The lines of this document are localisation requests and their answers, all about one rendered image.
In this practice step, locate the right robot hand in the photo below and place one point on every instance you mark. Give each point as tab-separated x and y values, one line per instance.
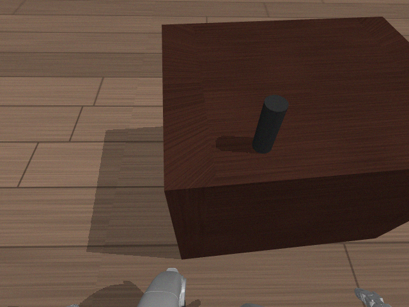
371	299

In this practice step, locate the can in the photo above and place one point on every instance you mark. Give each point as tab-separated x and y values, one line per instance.
270	120

